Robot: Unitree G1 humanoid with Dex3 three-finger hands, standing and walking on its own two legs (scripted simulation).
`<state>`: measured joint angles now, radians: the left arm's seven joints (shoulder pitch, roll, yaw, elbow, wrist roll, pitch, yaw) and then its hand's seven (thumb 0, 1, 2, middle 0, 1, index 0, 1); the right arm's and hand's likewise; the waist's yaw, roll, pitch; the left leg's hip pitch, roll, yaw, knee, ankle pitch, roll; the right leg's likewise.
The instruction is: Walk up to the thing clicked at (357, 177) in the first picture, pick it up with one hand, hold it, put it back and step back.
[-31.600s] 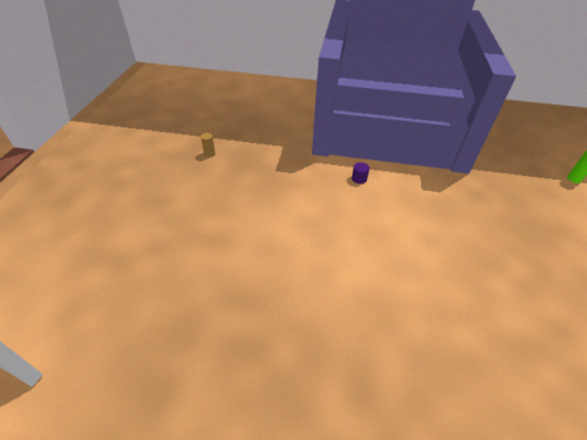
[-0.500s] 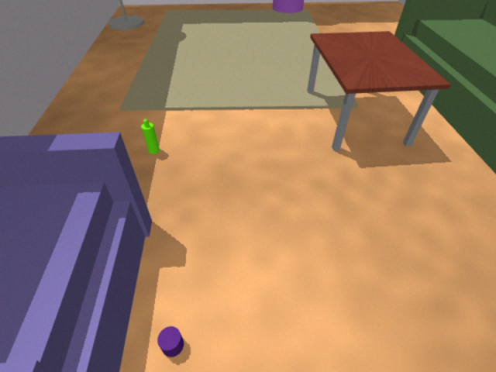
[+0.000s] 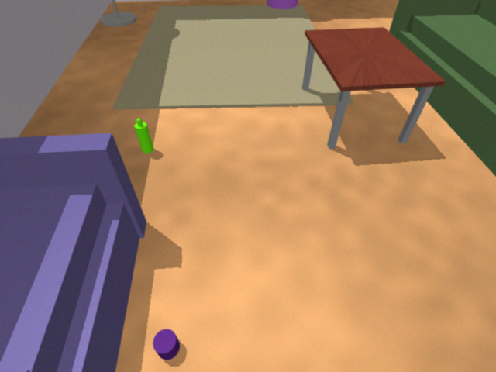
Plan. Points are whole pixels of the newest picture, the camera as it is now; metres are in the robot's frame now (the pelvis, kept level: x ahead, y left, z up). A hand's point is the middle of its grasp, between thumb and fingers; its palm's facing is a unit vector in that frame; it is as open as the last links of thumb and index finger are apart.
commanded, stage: stand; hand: left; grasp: from above
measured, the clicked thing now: (166, 344) +0.40 +0.30 -0.74
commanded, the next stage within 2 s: step back in 0.86 s
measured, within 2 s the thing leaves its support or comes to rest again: neither
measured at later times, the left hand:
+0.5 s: hand out of the picture +0.08 +0.25 -0.16, palm faces -0.01 -0.94 -0.34, open 7.4 cm
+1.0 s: hand out of the picture +0.10 +0.26 -0.16, palm faces +0.00 -0.93 -0.36, open 7.4 cm
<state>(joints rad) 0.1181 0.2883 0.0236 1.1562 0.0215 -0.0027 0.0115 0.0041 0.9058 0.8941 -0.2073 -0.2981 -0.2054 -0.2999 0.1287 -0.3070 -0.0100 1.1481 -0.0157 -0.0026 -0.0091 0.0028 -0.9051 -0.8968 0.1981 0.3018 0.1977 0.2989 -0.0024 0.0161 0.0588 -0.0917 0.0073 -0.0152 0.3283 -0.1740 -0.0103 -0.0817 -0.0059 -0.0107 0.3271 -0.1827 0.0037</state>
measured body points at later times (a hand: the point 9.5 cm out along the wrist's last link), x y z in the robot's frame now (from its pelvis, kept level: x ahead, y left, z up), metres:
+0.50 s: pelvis +0.01 +0.00 +0.00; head +0.02 +0.00 +0.45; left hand +0.08 +0.29 -0.13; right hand +0.08 -0.30 -0.14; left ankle +0.01 +0.13 -0.75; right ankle +0.00 -0.12 -0.75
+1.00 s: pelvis -0.01 +0.00 -0.01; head +0.04 +0.00 +0.44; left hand +0.10 +0.31 -0.13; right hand +0.08 -0.31 -0.14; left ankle +0.01 +0.13 -0.75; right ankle +0.00 -0.12 -0.75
